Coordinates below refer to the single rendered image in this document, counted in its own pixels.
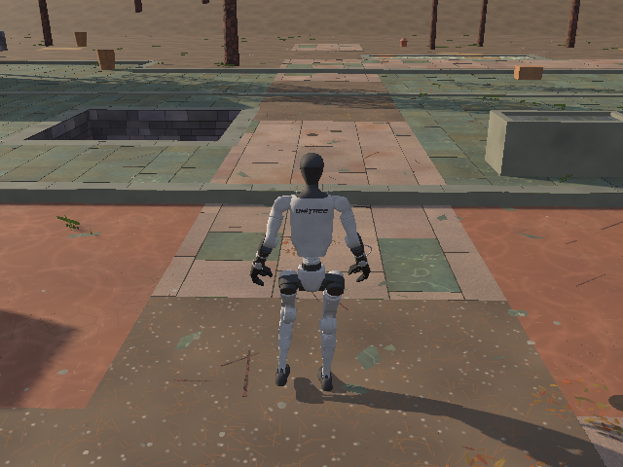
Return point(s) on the left robot upper arm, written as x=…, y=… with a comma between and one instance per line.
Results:
x=281, y=204

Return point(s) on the robot right thigh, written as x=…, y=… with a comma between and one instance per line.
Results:
x=334, y=288

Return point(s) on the robot left hand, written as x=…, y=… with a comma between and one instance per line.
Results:
x=254, y=272

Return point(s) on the right robot upper arm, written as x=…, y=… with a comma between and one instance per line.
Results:
x=341, y=204

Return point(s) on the robot right shin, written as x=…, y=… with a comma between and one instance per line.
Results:
x=328, y=344

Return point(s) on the robot right forearm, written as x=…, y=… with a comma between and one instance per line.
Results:
x=359, y=254

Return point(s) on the robot right hand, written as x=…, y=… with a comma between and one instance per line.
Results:
x=356, y=268

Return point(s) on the robot left forearm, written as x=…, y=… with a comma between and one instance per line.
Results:
x=261, y=255

